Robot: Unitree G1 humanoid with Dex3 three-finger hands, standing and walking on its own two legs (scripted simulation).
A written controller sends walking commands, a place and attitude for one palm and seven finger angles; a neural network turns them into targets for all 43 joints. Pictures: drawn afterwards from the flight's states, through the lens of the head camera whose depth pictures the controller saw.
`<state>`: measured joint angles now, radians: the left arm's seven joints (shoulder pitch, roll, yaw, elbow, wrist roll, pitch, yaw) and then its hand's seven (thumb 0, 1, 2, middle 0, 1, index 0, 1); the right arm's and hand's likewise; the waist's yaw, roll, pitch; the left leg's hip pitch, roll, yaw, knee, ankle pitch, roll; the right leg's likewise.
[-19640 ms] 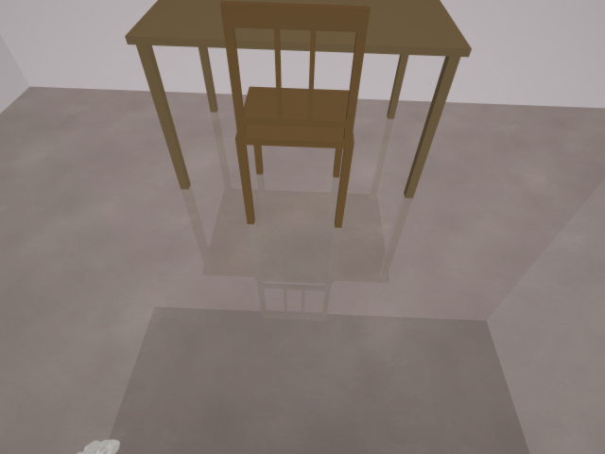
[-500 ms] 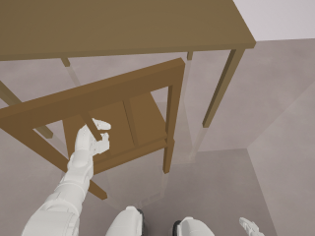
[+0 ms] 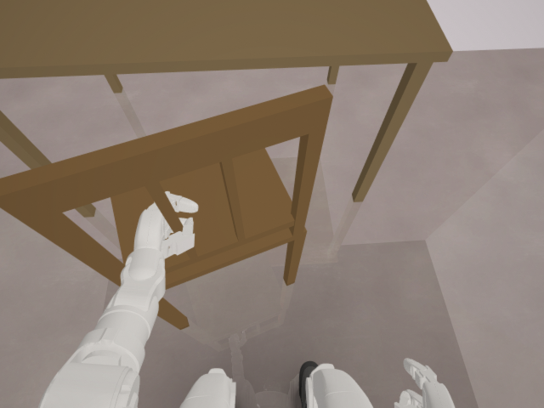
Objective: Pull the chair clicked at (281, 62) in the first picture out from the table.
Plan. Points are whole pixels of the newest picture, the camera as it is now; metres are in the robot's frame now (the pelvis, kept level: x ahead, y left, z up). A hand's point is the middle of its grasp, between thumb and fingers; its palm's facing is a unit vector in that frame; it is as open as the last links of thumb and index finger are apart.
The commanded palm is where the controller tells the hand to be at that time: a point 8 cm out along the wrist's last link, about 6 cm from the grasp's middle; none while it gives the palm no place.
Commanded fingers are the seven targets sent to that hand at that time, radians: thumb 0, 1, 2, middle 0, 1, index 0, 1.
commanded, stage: step backward, pulling the chair out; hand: left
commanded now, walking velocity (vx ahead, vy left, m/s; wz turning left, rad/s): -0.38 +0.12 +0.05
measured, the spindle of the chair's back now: (175, 224) +0.40 +0.17 -0.06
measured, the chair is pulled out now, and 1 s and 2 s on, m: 0.19 0.37 0.59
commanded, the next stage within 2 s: stop walking, hand still on the chair in 1.48 s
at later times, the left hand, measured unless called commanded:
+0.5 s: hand (183, 280) +0.30 +0.14 -0.05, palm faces +0.04 -0.98 -0.19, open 5.0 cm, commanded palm +0.27 +0.19 -0.05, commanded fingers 0.00 0.90 0.90 -0.50 -1.45 -0.50 -1.45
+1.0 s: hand (176, 357) +0.19 +0.14 -0.05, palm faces +0.02 -0.98 -0.19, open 5.0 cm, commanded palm +0.17 +0.19 -0.05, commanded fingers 0.00 0.90 0.90 -0.50 -1.45 -0.50 -1.45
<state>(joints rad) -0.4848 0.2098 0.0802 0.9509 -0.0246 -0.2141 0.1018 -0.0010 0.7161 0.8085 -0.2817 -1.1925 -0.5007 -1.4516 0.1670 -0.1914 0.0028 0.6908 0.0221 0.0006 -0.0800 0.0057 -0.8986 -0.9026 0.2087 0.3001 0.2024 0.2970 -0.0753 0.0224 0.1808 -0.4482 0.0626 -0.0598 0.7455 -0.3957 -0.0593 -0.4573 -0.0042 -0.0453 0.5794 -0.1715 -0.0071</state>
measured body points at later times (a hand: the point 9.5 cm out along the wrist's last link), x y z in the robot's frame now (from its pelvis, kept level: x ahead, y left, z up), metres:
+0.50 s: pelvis -0.08 +0.01 +0.01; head +0.02 +0.00 +0.44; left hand +0.29 +0.19 -0.04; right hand +0.02 -0.27 -0.12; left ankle -0.07 +0.15 -0.71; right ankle -0.01 -0.12 -0.72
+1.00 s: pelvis -0.18 +0.01 +0.00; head -0.09 +0.00 +0.44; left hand +0.18 +0.19 -0.04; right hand -0.09 -0.27 -0.12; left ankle -0.18 +0.15 -0.72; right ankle -0.12 -0.12 -0.72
